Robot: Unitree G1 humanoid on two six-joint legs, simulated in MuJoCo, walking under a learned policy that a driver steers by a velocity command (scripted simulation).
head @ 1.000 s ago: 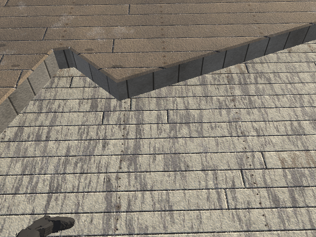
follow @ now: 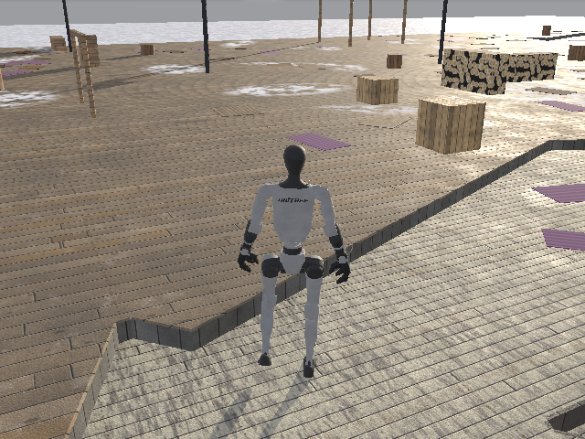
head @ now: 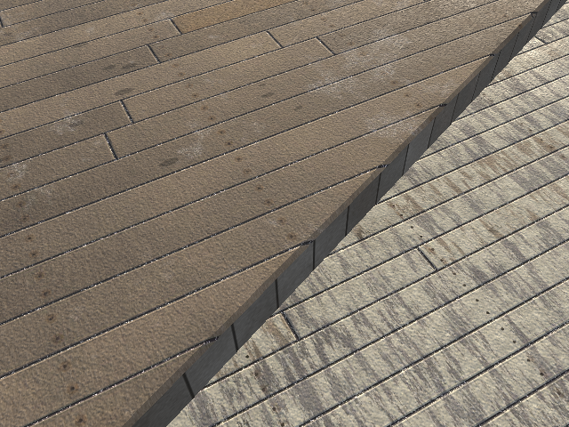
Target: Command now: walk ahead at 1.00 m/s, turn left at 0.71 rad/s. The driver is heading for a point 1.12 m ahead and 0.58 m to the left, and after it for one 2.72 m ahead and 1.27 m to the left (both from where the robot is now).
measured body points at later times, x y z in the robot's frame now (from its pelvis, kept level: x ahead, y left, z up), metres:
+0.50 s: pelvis +0.43 +0.08 +0.00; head +0.46 +0.08 +0.44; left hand +0.55 +0.36 -0.06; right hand +0.55 -0.19 -0.13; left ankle +0.40 +0.08 -0.74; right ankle +0.57 -0.07 -0.63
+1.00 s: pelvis +0.82 +0.25 +0.00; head +0.84 +0.28 +0.45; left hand +0.57 +0.37 -0.13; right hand +1.16 +0.35 -0.01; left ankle +0.85 +0.35 -0.60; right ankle +0.73 -0.05 -0.66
